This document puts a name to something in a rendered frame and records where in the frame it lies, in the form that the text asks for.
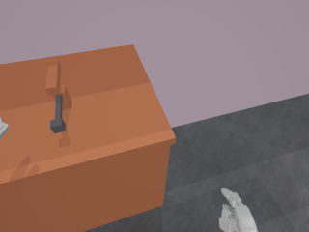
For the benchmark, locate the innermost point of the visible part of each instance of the right robot hand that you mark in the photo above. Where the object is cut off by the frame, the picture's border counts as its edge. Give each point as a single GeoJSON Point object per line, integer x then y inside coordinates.
{"type": "Point", "coordinates": [238, 219]}

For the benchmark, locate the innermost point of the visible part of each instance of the tap lever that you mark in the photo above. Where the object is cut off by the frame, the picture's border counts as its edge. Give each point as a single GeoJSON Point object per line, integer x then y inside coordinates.
{"type": "Point", "coordinates": [58, 125]}

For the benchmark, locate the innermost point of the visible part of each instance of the counter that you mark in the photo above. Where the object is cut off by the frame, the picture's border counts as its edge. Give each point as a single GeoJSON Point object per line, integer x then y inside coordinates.
{"type": "Point", "coordinates": [110, 163]}

